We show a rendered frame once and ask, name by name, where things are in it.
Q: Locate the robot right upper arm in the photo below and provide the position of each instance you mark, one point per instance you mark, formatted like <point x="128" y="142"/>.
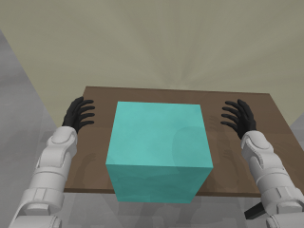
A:
<point x="287" y="220"/>

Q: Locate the robot left hand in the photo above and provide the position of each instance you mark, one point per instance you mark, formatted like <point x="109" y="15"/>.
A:
<point x="74" y="114"/>

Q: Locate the robot right hand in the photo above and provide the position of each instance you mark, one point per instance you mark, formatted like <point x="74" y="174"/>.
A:
<point x="244" y="119"/>

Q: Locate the carton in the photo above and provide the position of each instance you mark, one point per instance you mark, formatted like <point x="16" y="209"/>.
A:
<point x="158" y="152"/>

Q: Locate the right robot forearm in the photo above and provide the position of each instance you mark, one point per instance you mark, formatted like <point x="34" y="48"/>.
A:
<point x="278" y="193"/>

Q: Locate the table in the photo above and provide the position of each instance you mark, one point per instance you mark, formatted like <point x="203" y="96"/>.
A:
<point x="230" y="176"/>

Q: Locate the robot left upper arm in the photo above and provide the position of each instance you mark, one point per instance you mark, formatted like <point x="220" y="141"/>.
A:
<point x="37" y="222"/>

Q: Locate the left robot forearm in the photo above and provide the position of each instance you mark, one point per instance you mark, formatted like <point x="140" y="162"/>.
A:
<point x="45" y="193"/>

